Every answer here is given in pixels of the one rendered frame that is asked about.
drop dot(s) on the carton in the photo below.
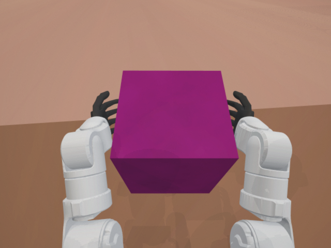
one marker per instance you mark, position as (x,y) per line
(173,131)

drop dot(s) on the robot right upper arm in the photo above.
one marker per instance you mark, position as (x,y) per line
(259,234)

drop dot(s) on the robot left forearm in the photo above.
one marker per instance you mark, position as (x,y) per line
(84,166)

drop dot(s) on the left robot hand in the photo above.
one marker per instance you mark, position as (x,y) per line
(99,108)

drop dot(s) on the robot right forearm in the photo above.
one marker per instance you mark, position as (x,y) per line
(267,168)

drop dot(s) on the right robot hand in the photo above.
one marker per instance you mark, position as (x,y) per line
(243,110)

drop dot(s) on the robot left upper arm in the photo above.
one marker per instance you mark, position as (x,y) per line
(105,233)

